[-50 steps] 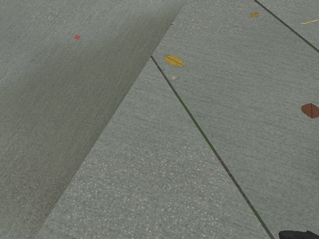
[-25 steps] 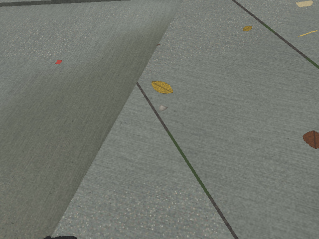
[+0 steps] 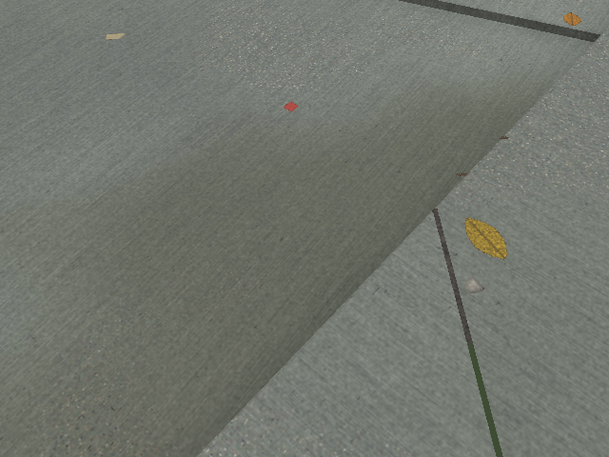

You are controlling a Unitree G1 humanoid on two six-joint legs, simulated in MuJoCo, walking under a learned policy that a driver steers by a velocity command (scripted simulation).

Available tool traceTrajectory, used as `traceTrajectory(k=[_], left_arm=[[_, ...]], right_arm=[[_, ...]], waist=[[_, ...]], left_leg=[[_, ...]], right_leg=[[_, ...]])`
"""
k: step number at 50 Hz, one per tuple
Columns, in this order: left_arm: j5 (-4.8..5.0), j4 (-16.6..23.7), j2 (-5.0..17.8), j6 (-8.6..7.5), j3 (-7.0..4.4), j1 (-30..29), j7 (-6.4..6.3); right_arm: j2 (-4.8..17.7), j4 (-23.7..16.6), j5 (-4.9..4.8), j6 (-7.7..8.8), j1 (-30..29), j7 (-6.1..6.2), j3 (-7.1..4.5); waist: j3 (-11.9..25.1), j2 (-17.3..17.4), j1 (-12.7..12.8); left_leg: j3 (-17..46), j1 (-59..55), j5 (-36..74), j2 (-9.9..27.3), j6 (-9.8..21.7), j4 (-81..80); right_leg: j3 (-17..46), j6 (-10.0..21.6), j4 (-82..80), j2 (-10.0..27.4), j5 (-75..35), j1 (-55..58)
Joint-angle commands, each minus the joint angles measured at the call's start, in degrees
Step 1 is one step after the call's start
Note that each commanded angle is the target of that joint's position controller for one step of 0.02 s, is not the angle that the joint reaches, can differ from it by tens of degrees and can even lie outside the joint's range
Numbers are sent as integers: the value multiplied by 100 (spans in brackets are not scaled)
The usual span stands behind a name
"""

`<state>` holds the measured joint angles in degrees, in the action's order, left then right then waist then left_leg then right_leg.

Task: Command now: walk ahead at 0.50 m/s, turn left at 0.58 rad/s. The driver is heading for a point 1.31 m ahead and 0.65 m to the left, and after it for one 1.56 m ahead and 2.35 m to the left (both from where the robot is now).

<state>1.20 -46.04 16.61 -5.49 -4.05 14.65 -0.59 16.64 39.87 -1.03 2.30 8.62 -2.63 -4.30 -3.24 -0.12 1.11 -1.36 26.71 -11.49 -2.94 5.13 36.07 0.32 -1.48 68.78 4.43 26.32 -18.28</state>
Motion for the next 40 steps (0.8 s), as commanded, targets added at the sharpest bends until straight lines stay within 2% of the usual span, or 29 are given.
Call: traceTrajectory(k=[1, 2, 5, 8, 11, 13, 16, 18, 19, 20, 21, 22, 23, 24, 25, 26, 28, 30, 32, 33, 34, 35, 37, 38, 40], left_arm=[[-121, 576, 761, -222, -158, -217, -57], [-135, 563, 767, -137, -177, -121, -43], [-192, 623, 543, 10, -127, -248, -41], [-190, 773, 397, -1, -39, -890, -18], [-144, 869, 299, -73, 35, -1462, 81], [-92, 948, 369, -118, 34, -1723, 145], [-66, 993, 583, -183, -31, -1745, 213], [-49, 905, 694, -241, -100, -1368, 224], [-94, 793, 800, -271, -168, -901, 198], [-200, 708, 1033, -295, -247, -172, 166], [-312, 531, 1500, -234, -392, 657, 148], [-131, 456, 1189, -178, -332, 760, 206], [-72, 539, 775, -125, -215, 479, 187], [-117, 602, 631, -61, -161, 207, 170], [-147, 585, 513, -26, -114, -36, 164], [-173, 578, 390, -34, -70, -171, 149], [-163, 521, 395, -85, -76, -288, 143], [-163, 404, 622, -117, -151, -181, 126], [-167, 282, 812, -81, -218, -94, 63], [-187, 222, 865, -50, -228, -123, 30], [-240, 295, 855, -51, -218, -258, 6], [-313, 313, 891, -78, -224, -245, -24], [-202, 287, 817, -48, -202, -107, -41], [-130, 259, 798, -31, -216, 158, 4], [-88, 255, 901, 34, -270, 362, 12]], right_arm=[[665, -312, 57, 105, 483, 65, -184], [609, -399, 109, 104, 351, 83, -163], [716, -399, 78, 140, 476, 184, -202], [799, -319, 43, 112, 758, 292, -227], [857, -243, 2, 55, 980, 342, -245], [883, -170, -29, 28, 1164, 343, -254], [811, -110, -44, -45, 1338, 366, -239], [815, -149, -36, -100, 1269, 390, -251], [697, -214, -45, -110, 1189, 390, -208], [414, -309, -7, -89, 1106, 364, -95], [52, -461, -93, -41, 1727, 358, 4], [361, -513, -131, -4, 1808, 363, 2], [819, -487, -122, -22, 1359, 356, -131], [849, -544, -79, -60, 1028, 360, -152], [785, -615, -24, -75, 842, 340, -164], [710, -627, -22, -107, 827, 309, -186], [512, -625, -59, -185, 887, 277, -173], [380, -789, -19, -203, 552, 272, -122], [230, -844, 49, -170, 395, 212, -70], [171, -801, 68, -136, 434, 187, -45], [285, -693, 82, -101, 485, 163, -100], [400, -612, 114, -82, 630, 128, -174], [433, -734, 81, -120, 354, 90, -196], [511, -825, 25, -143, 32, 57, -241], [403, -1022, 44, -156, -433, -16, -211]], waist=[[830, 300, -166], [786, 406, -25], [691, 310, 21], [502, 364, -201], [384, 523, -439], [297, 554, -544], [267, 615, -502], [355, 812, -284], [611, 811, -43], [1219, 505, 326], [2059, -982, 276], [2001, -1715, 292], [1141, -1044, 405], [704, -651, 345], [350, -497, 218], [248, -589, 76], [151, -717, -70], [110, -629, -6], [295, -398, 18], [427, -421, -15], [559, -332, -62], [753, -393, -89], [510, -357, 15], [314, -237, 165], [35, -416, 363]], left_leg=[[2514, -2313, 764, 1475, 1114, -1942], [2351, -1899, 923, 1342, 1100, -2083], [1965, -1439, 1451, 1173, 1169, -2277], [1686, -1364, 1338, 959, 969, -2243], [1642, -1219, 819, 834, 783, -2175], [1884, -1277, 549, 935, 773, -2074], [2402, -1714, 388, 1086, 722, -1621], [2665, -1866, 579, 1077, 629, -1254], [2585, -1810, 790, 871, 486, -840], [2214, -1321, 611, 573, 279, 408], [1309, 586, -867, -238, -199, 2495], [1198, 1737, -2246, -64, -289, 3548], [1233, 2111, -1791, 221, -333, 3935], [1027, 1998, -1338, 414, -366, 3974], [1013, 1832, -1015, 550, -387, 3685], [1019, 1587, -797, 712, -378, 3431], [853, 1166, -682, 823, -407, 2899], [759, 1352, -437, 864, -469, 2393], [601, 1217, 219, 823, -474, 1856], [520, 927, 686, 823, -456, 1706], [256, 543, 1343, 665, -490, 1856], [333, 476, 1733, 716, -484, 2353], [378, 858, 1471, 769, -380, 2357], [475, 1266, 1742, 784, -314, 1986], [237, 1551, 1415, 718, -272, 1675]], right_leg=[[455, 142, 46, 296, -685, -2229], [473, 124, -139, 336, -849, -1897], [344, -56, -833, 221, -1293, -1788], [345, -174, -2133, 47, -2326, -1866], [287, -175, -3276, -231, -3091, -1414], [321, -141, -3617, -329, -3164, -1220], [432, -17, -4049, -418, -2689, -1028], [347, 140, -4246, -489, -2219, -518], [294, 296, -4409, -458, -2261, 188], [883, 642, -4276, 235, -2089, 1459], [3044, 1545, -4483, 1510, -942, 3535], [4531, 1792, -5092, 2038, 490, 3701], [3862, 1533, -5236, 1825, 795, 3037], [3048, 1307, -5255, 1573, 205, 2380], [2442, 1223, -5384, 1328, -465, 1739], [1957, 1134, -5484, 1148, -938, 1362], [1223, 1109, -5706, 964, -1708, 877], [863, 1234, -5823, 1041, -2359, 937], [375, 1241, -5702, 1004, -3124, 1113], [88, 1215, -5612, 941, -3569, 1055], [-252, 1180, -5402, 810, -3790, 891], [-252, 1198, -5118, 1039, -4200, 1018], [-383, 1133, -4879, 1117, -4145, 1231], [-390, 1085, -4760, 1044, -3497, 1518], [-370, 1063, -4562, 1199, -3269, 1802]])
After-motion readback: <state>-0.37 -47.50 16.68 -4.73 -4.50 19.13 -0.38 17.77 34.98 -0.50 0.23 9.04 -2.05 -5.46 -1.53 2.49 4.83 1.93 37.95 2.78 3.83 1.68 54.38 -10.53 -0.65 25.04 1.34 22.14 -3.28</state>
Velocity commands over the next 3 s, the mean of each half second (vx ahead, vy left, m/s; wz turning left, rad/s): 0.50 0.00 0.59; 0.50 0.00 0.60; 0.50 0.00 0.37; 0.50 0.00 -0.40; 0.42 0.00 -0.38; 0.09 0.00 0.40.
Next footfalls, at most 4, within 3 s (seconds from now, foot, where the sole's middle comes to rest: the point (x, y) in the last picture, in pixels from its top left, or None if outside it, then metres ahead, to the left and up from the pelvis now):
0.40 right None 0.41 -0.11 -0.76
1.06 left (167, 412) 0.57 0.35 -0.91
1.50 right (157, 282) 0.93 0.44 -0.91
1.98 left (51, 257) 1.01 0.75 -0.91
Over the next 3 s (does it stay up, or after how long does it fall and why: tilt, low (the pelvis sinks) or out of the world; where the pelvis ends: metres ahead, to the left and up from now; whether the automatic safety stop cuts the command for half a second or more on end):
stays up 1.23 0.73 -0.14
